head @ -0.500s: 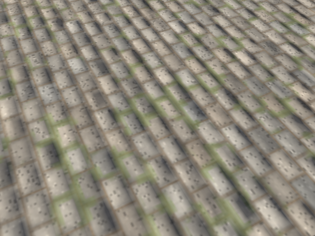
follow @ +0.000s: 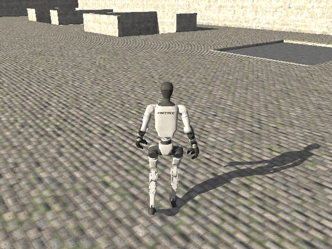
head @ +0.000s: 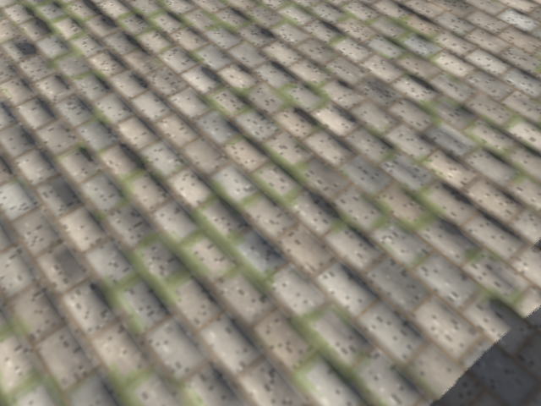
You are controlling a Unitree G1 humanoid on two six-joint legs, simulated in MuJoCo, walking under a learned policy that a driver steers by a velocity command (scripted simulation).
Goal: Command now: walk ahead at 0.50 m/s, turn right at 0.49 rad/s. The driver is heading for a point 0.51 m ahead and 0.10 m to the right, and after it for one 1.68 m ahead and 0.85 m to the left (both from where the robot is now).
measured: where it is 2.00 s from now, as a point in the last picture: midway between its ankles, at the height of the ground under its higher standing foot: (299, 203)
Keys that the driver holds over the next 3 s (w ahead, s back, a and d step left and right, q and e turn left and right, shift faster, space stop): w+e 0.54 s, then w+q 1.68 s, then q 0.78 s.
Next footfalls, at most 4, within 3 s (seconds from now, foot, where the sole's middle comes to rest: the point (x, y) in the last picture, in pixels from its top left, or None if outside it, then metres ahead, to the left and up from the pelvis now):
0.40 left None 0.41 0.11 -0.76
0.86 right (373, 355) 0.56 -0.22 -0.76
1.36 left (277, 250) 0.87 0.00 -0.76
1.88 right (317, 163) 1.19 -0.14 -0.76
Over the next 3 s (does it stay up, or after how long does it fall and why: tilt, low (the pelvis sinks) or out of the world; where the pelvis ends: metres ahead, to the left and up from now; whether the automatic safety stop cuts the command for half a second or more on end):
stays up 1.36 0.10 0.02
